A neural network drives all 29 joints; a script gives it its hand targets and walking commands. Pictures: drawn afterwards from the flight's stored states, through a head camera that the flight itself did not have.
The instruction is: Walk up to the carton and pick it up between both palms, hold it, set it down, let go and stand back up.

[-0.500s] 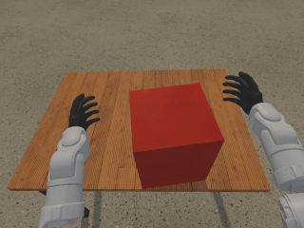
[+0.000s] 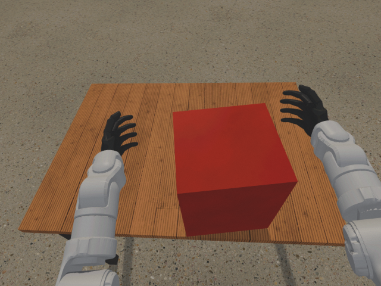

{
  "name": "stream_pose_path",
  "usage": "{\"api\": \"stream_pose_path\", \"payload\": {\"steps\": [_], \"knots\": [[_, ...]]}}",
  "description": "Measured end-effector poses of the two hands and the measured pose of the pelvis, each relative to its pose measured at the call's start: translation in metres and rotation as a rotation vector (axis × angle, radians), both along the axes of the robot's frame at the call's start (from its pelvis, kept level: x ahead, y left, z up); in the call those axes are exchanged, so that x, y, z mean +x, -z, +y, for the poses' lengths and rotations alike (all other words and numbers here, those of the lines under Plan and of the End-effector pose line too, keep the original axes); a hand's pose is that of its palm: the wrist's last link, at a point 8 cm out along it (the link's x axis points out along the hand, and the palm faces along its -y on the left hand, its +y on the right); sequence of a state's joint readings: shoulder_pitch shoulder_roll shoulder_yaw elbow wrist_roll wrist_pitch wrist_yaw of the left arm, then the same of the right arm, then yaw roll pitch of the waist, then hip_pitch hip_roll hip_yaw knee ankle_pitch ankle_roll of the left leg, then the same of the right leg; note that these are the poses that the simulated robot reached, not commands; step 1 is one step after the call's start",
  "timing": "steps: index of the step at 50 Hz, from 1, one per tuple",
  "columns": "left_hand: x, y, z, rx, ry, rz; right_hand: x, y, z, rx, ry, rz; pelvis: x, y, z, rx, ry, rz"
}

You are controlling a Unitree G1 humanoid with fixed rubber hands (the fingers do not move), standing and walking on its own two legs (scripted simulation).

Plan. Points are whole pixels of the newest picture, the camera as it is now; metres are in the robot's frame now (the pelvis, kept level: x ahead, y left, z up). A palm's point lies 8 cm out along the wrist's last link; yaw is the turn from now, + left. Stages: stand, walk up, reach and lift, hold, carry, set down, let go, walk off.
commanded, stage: reach and lift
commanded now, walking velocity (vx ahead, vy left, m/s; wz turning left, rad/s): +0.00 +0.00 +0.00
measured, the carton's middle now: (223, 174) +0.37 -0.02 -0.02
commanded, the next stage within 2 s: none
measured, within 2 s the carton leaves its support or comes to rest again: neither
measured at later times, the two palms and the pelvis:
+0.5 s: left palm (132, 180) +0.34 +0.19 +0.00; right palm (290, 152) +0.41 -0.18 +0.02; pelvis +0.00 -0.01 -0.01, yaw +0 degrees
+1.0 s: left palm (147, 177) +0.35 +0.16 -0.01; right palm (283, 152) +0.42 -0.16 +0.01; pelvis +0.00 -0.01 -0.02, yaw +0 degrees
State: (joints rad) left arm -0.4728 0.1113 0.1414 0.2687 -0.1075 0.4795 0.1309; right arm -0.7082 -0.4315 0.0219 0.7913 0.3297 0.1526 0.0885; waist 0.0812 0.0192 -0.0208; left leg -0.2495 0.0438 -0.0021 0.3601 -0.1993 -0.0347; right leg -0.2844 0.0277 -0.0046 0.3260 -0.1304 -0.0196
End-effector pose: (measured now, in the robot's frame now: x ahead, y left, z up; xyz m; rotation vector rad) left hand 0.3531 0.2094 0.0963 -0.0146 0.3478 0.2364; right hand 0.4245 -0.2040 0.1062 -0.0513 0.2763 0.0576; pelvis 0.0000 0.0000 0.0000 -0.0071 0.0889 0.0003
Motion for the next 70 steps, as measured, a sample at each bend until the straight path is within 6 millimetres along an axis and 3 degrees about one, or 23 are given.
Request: {"api": "stream_pose_path", "payload": {"steps": [6,15,24,36,55,70], "knots": [[-0.012,0.036,0.0,-0.003,-0.019,-0.004,-0.011,0.029,0.011,-0.011,-0.01,-0.022,-0.001,0.001,0.0,-0.001,-0.007,0.013],[-0.014,0.069,-0.014,0.016,-0.015,-0.023,-0.021,0.071,0.025,-0.01,-0.018,0.035,-0.004,0.004,-0.001,-0.005,-0.006,0.06],[-0.015,0.098,-0.019,0.022,-0.04,-0.021,-0.015,0.09,0.027,-0.021,0.001,0.035,-0.003,0.012,-0.005,-0.003,0.003,0.144],[-0.01,0.098,-0.017,0.032,-0.056,-0.077,-0.006,0.098,0.031,-0.016,0.003,0.01,-0.001,0.016,-0.012,0.001,-0.014,0.184],[0.0,0.103,-0.058,-0.024,-0.022,-0.096,-0.008,0.098,0.044,-0.006,0.036,-0.003,-0.003,0.019,-0.012,0.003,-0.001,0.198],[0.001,0.097,-0.057,-0.014,-0.045,-0.099,-0.005,0.095,0.06,0.013,0.031,-0.004,-0.006,0.018,-0.012,0.0,-0.005,0.189]]}}
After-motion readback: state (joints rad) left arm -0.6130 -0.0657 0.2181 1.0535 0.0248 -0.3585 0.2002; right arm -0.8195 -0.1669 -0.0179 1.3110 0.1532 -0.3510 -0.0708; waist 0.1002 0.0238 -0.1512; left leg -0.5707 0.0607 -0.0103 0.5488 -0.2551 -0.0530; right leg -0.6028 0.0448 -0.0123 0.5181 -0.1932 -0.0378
